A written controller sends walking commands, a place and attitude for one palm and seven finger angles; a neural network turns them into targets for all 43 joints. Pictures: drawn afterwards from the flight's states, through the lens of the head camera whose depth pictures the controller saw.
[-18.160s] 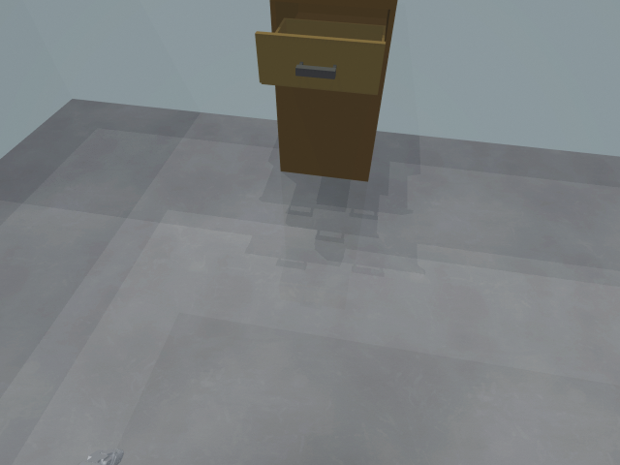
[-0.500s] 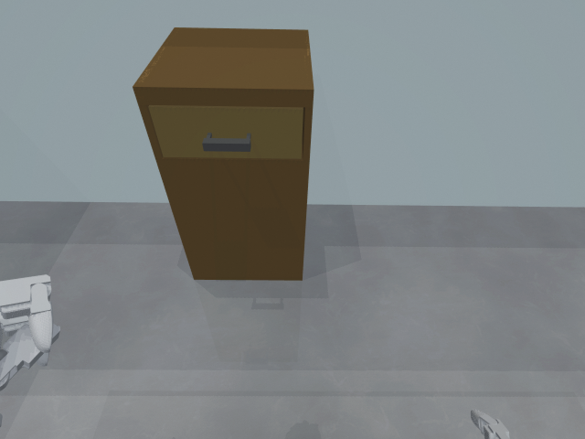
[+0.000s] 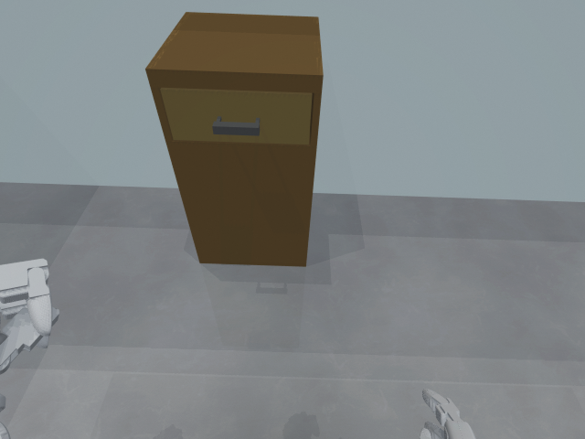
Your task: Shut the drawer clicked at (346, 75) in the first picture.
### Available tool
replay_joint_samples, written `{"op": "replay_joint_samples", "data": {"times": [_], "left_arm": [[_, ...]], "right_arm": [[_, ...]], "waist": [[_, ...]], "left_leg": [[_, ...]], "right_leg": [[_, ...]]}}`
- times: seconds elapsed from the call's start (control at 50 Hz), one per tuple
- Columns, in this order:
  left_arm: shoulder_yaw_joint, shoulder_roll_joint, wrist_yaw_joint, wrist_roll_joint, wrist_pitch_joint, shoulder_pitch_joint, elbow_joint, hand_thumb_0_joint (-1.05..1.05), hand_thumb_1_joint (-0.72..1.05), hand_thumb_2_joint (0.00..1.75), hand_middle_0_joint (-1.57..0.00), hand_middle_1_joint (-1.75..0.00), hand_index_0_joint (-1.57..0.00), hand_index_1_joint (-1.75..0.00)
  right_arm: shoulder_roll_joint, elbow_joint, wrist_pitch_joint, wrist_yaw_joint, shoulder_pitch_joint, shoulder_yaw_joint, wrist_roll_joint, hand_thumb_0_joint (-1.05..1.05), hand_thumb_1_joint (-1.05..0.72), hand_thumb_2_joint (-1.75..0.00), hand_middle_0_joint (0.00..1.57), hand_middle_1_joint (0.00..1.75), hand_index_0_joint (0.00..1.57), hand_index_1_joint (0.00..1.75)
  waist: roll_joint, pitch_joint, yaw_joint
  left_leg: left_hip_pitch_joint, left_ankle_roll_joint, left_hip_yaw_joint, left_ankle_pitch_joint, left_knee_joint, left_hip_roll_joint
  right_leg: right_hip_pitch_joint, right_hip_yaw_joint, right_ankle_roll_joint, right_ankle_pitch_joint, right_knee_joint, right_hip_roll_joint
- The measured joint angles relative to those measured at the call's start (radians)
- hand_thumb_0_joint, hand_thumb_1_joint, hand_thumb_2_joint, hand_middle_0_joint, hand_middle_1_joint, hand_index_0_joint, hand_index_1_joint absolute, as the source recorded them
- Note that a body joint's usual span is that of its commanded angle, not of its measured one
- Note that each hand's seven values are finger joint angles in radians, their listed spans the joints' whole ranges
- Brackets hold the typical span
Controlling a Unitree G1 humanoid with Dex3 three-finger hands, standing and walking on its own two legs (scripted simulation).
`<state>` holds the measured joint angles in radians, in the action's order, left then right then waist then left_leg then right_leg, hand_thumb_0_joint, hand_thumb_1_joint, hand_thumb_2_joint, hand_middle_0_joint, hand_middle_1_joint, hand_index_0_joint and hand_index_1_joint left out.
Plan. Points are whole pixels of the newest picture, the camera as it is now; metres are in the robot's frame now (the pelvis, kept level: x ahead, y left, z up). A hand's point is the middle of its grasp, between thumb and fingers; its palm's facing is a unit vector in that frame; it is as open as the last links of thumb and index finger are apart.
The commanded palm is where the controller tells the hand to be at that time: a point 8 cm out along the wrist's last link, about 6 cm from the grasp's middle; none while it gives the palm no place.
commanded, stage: let the arm hang, fingers relaxed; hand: left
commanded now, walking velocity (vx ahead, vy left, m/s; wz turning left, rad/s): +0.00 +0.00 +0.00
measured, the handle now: (237, 124) +0.90 +0.19 -0.06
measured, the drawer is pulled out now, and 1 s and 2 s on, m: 0.00 0.00 0.00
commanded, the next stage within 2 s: look to check the result in 1.14 s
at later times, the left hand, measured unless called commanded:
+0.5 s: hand out of the picture -0.01 +0.19 -0.17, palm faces +0.06 -0.97 -0.23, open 4.1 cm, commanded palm none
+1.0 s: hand out of the picture -0.02 +0.15 -0.17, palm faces +0.06 -0.99 -0.14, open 7.3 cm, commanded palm none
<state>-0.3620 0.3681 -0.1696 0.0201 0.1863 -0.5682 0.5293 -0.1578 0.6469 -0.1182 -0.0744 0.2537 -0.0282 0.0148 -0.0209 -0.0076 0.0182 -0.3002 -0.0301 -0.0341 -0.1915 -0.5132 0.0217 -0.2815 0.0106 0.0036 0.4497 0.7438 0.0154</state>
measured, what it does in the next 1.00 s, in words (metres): stands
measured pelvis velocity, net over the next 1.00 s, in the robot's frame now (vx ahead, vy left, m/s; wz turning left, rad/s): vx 0.00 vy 0.01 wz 0.02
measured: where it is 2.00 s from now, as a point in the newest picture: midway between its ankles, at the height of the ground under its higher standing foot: outside the picture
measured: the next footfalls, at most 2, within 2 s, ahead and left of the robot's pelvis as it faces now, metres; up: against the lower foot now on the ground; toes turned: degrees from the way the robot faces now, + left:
none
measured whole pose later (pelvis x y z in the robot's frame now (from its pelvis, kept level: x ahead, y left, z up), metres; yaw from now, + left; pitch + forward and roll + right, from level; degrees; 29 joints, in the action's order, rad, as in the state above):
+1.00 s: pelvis +0.00 +0.01 +0.01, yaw +1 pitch -3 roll +0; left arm 0.00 0.08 -0.04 -0.01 0.00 -0.32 -1.15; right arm -0.08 1.15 0.01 -0.04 0.34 0.01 0.02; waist 0.01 -0.04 0.01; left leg -0.22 -0.04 -0.05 -0.18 -0.44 0.01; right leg -0.14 0.06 0.02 0.26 0.44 0.00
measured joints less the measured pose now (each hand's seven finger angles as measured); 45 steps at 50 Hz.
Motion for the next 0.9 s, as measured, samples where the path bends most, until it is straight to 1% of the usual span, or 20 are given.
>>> {"op": "replay_joint_samples", "data": {"times": [0.04, 0.06, 0.08, 0.1, 0.12, 0.14, 0.18, 0.22, 0.24, 0.28, 0.3, 0.32, 0.34, 0.4, 0.48, 0.6, 0.72, 0.8, 0.9], "left_arm": [[-0.008, 0.016, 0.0, 0.0, 0.005, -0.028, 0.028, 0.02, 0.89, 0.9, -1.41, -1.59, -1.4, -1.6], [0.011, 0.027, 0.017, -0.013, 0.028, -0.015, -0.012, 0.01, 0.89, 0.9, -1.41, -1.59, -1.4, -1.6], [0.056, 0.026, 0.047, -0.028, 0.02, 0.028, -0.102, 0.01, 0.89, 0.9, -1.41, -1.59, -1.4, -1.6], [0.109, 0.014, 0.077, -0.038, -0.013, 0.08, -0.22, 0.01, 0.89, 0.9, -1.4, -1.59, -1.4, -1.59], [0.158, -0.007, 0.101, -0.044, -0.056, 0.133, -0.355, 0.0, 0.9, 0.9, -1.39, -1.58, -1.39, -1.58], [0.199, -0.035, 0.117, -0.049, -0.099, 0.181, -0.495, 0.0, 0.9, 0.9, -1.38, -1.57, -1.38, -1.57], [0.255, -0.094, 0.133, -0.057, -0.171, 0.258, -0.761, 0.0, 0.9, 0.9, -1.35, -1.54, -1.34, -1.54], [0.293, -0.146, 0.138, -0.06, -0.215, 0.301, -0.98, 0.0, 0.9, 0.9, -1.29, -1.49, -1.29, -1.49], [0.309, -0.166, 0.139, -0.06, -0.228, 0.308, -1.071, 0.01, 0.91, 0.9, -1.27, -1.46, -1.26, -1.46], [0.339, -0.199, 0.144, -0.054, -0.243, 0.302, -1.225, 0.01, 0.91, 0.9, -1.2, -1.4, -1.2, -1.4], [0.322, -0.202, 0.11, -0.06, -0.234, 0.301, -1.277, 0.01, 0.91, 0.9, -1.17, -1.39, -1.16, -1.36], [0.308, -0.188, 0.1, -0.057, -0.23, 0.303, -1.32, 0.01, 0.9, 0.9, -1.14, -1.39, -1.13, -1.33], [0.305, -0.173, 0.107, -0.05, -0.229, 0.304, -1.36, 0.01, 0.9, 0.9, -1.11, -1.37, -1.09, -1.29], [0.314, -0.145, 0.128, -0.04, -0.222, 0.288, -1.459, 0.01, 0.9, 0.9, -1.0, -1.26, -0.98, -1.17], [0.334, -0.146, 0.139, -0.034, -0.215, 0.256, -1.566, 0.01, 0.91, 0.9, -0.84, -1.06, -0.83, -1.0], [0.358, -0.188, 0.139, -0.03, -0.206, 0.228, -1.664, 0.01, 0.91, 0.9, -0.61, -0.77, -0.6, -0.75], [0.368, -0.238, 0.134, -0.029, -0.197, 0.231, -1.694, 0.01, 0.91, 0.9, -0.38, -0.51, -0.38, -0.5], [0.368, -0.265, 0.132, -0.029, -0.192, 0.24, -1.692, 0.0, 0.91, 0.9, -0.29, -0.4, -0.28, -0.4], [0.364, -0.284, 0.13, -0.031, -0.188, 0.25, -1.684, 0.0, 0.91, 0.9, -0.23, -0.33, -0.23, -0.33]], "right_arm": [[0.01, -0.015, -0.006, 0.011, 0.002, -0.013, 0.0, 0.02, -0.9, -0.9, 0.2, 0.3, 0.2, 0.3], [0.005, 0.001, -0.027, 0.029, -0.003, -0.006, -0.003, 0.02, -0.9, -0.9, 0.2, 0.3, 0.2, 0.3], [-0.008, 0.029, -0.028, 0.049, -0.015, 0.008, -0.007, 0.02, -0.9, -0.9, 0.2, 0.3, 0.2, 0.3], [-0.024, 0.059, -0.009, 0.063, -0.028, 0.02, -0.01, 0.01, -0.9, -0.9, 0.2, 0.3, 0.2, 0.3], [-0.038, 0.087, 0.02, 0.072, -0.037, 0.029, -0.009, 0.01, -0.9, -0.9, 0.2, 0.3, 0.2, 0.3], [-0.051, 0.111, 0.05, 0.077, -0.044, 0.034, -0.004, 0.01, -0.9, -0.9, 0.2, 0.3, 0.2, 0.3], [-0.064, 0.148, 0.098, 0.082, -0.048, 0.041, 0.008, 0.01, -0.9, -0.9, 0.2, 0.3, 0.2, 0.3], [-0.064, 0.177, 0.129, 0.082, -0.046, 0.046, 0.016, 0.01, -0.91, -0.9, 0.2, 0.3, 0.2, 0.3], [-0.059, 0.192, 0.138, 0.079, -0.044, 0.047, 0.017, 0.01, -0.91, -0.9, 0.2, 0.3, 0.2, 0.3], [-0.045, 0.226, 0.145, 0.073, -0.034, 0.045, 0.018, 0.01, -0.91, -0.9, 0.2, 0.3, 0.2, 0.3], [-0.037, 0.242, 0.143, 0.068, -0.023, 0.044, 0.017, 0.01, -0.91, -0.9, 0.2, 0.3, 0.2, 0.3], [-0.031, 0.26, 0.141, 0.062, -0.01, 0.041, 0.016, 0.01, -0.91, -0.9, 0.2, 0.3, 0.2, 0.3], [-0.028, 0.28, 0.142, 0.057, 0.001, 0.038, 0.015, 0.01, -0.91, -0.9, 0.2, 0.3, 0.2, 0.3], [-0.021, 0.337, 0.151, 0.047, 0.022, 0.036, 0.013, 0.01, -0.91, -0.9, 0.19, 0.3, 0.2, 0.3], [-0.015, 0.394, 0.15, 0.04, 0.035, 0.034, 0.006, 0.01, -0.91, -0.9, 0.19, 0.3, 0.2, 0.3], [0.007, 0.454, 0.142, 0.036, 0.038, 0.028, -0.001, 0.01, -0.91, -0.9, 0.19, 0.3, 0.2, 0.3], [0.041, 0.486, 0.137, 0.034, 0.037, 0.023, 0.0, 0.01, -0.91, -0.9, 0.19, 0.3, 0.2, 0.3], [0.056, 0.498, 0.136, 0.033, 0.046, 0.024, 0.003, 0.01, -0.92, -0.9, 0.2, 0.3, 0.2, 0.3], [0.07, 0.502, 0.131, 0.032, 0.064, 0.03, 0.004, 0.01, -0.91, -0.9, 0.2, 0.3, 0.2, 0.3]], "waist": [[-0.002, -0.004, 0.005], [0.006, 0.0, -0.002], [0.031, 0.004, -0.011], [0.057, 0.014, -0.015], [0.078, 0.025, -0.014], [0.094, 0.035, -0.009], [0.101, 0.034, 0.005], [0.08, 0.007, 0.015], [0.06, -0.009, 0.016], [0.012, -0.035, 0.016], [-0.006, -0.043, 0.015], [-0.017, -0.049, 0.009], [-0.021, -0.054, 0.002], [-0.016, -0.064, -0.014], [0.003, -0.073, -0.021], [0.029, -0.071, -0.02], [0.041, -0.056, -0.019], [0.041, -0.043, -0.015], [0.035, -0.032, -0.009]], "left_leg": [[0.0, 0.01, 0.002, 0.01, 0.016, -0.002], [-0.018, 0.014, 0.001, 0.002, -0.005, -0.004], [-0.039, 0.019, 0.006, -0.012, -0.038, -0.012], [-0.056, 0.021, 0.013, -0.028, -0.067, -0.016], [-0.069, 0.02, 0.017, -0.044, -0.092, -0.02], [-0.078, 0.019, 0.019, -0.06, -0.117, -0.024], [-0.08, 0.017, 0.023, -0.099, -0.165, -0.03], [-0.066, 0.023, 0.026, -0.119, -0.186, -0.032], [-0.053, 0.029, 0.024, -0.118, -0.184, -0.031], [-0.02, 0.027, 0.013, -0.113, -0.157, -0.026], [-0.012, 0.026, 0.015, -0.104, -0.14, -0.027], [-0.005, 0.026, 0.02, -0.095, -0.123, -0.029], [0.001, 0.027, 0.024, -0.086, -0.104, -0.033], [0.018, 0.029, 0.03, -0.056, -0.047, -0.043], [0.044, 0.025, 0.021, -0.025, 0.014, -0.041], [0.08, 0.014, 0.005, -0.002, 0.064, -0.03], [0.098, 0.005, -0.005, 0.009, 0.082, -0.021], [0.099, 0.001, -0.009, 0.012, 0.083, -0.016], [0.092, -0.003, -0.015, 0.015, 0.081, -0.013]], "right_leg": [[0.034, 0.017, 0.0, -0.049, -0.134, -0.004], [0.038, 0.028, 0.009, -0.147, -0.182, -0.01], [0.027, 0.038, 0.021, -0.179, -0.174, -0.004], [0.016, 0.047, 0.032, -0.163, -0.152, 0.0], [0.008, 0.055, 0.039, -0.134, -0.131, 0.001], [0.004, 0.065, 0.043, -0.107, -0.113, 0.001], [0.005, 0.082, 0.047, -0.069, -0.082, -0.002], [0.02, 0.091, 0.048, -0.051, -0.063, -0.004], [0.031, 0.089, 0.048, -0.047, -0.059, -0.005], [0.052, 0.078, 0.045, -0.048, -0.069, -0.01], [0.061, 0.081, 0.049, -0.059, -0.087, -0.008], [0.072, 0.085, 0.05, -0.071, -0.111, -0.005], [0.083, 0.088, 0.049, -0.083, -0.14, 0.001], [0.114, 0.092, 0.046, -0.128, -0.228, 0.015], [0.139, 0.083, 0.042, -0.167, -0.295, 0.015], [0.166, 0.069, 0.03, -0.19, -0.334, 0.004], [0.174, 0.06, 0.022, -0.195, -0.336, -0.006], [0.169, 0.056, 0.018, -0.194, -0.326, -0.011], [0.156, 0.051, 0.015, -0.192, -0.312, -0.016]]}}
